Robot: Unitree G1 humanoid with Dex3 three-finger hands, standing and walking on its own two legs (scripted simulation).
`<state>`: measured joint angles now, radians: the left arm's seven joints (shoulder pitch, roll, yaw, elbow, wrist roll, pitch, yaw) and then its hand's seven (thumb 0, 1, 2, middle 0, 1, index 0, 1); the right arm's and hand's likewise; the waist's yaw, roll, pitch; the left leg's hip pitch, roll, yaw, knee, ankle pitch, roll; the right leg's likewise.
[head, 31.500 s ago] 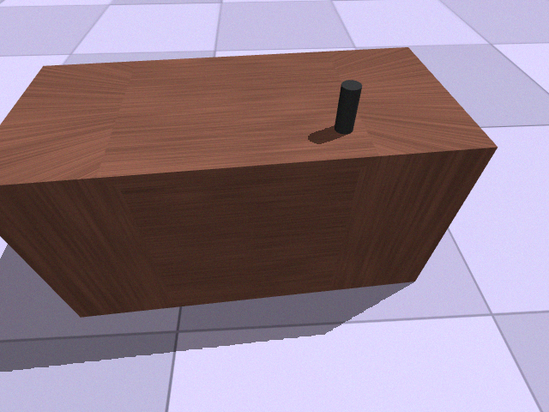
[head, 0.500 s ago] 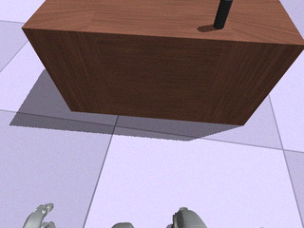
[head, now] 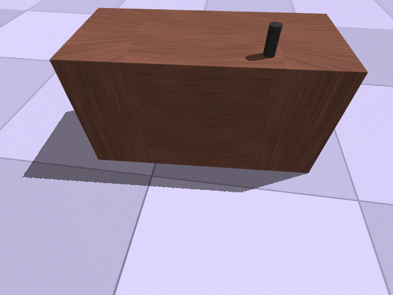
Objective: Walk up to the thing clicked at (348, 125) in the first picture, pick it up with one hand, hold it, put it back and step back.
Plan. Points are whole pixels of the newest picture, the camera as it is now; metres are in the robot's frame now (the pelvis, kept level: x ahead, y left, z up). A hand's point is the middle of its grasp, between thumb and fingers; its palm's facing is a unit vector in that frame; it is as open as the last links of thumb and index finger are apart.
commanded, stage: step back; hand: right
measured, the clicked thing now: (272, 40) +1.09 -0.26 +0.00
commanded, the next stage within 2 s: stand in 0.62 s
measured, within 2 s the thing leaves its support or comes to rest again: neither
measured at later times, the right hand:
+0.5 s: hand out of the picture +0.12 -0.25 -0.15, palm faces -0.02 +0.93 -0.36, open 7.4 cm
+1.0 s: hand out of the picture +0.17 -0.24 -0.13, palm faces -0.01 +0.94 -0.33, open 7.4 cm
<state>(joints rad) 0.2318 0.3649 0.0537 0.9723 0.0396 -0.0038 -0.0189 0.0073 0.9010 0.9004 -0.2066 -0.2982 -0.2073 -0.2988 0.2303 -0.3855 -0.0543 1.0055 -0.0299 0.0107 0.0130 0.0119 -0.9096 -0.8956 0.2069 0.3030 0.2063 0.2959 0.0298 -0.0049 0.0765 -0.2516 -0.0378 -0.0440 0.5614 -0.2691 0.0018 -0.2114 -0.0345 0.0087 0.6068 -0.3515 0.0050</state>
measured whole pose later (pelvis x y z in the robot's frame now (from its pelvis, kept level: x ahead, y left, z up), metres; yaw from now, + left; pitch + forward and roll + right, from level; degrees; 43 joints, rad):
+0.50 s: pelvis +0.04 +0.01 +0.00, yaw +0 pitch -2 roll +0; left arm 0.11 0.38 0.04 1.03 0.02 -0.02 -0.01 0.01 0.90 0.90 -0.20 -0.30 -0.20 -0.30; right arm 0.16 -0.35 -0.04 1.02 -0.02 -0.03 0.01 0.01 -0.91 -0.90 0.21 0.30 0.21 0.30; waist 0.01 -0.02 0.07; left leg -0.23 -0.02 0.01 0.58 -0.31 0.02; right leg -0.19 -0.01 -0.02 0.57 -0.34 -0.02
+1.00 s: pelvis +0.05 +0.00 +0.02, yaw +0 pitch -3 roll +0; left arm 0.07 0.34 0.00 1.11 0.00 -0.01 0.00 0.01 0.91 0.90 -0.20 -0.30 -0.20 -0.30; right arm 0.03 -0.34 -0.01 1.08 0.00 -0.01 0.00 0.01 -0.91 -0.90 0.21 0.30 0.21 0.30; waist 0.00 0.00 0.10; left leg -0.13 0.00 0.02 0.38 -0.20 0.01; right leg -0.04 0.00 -0.01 0.34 -0.25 0.00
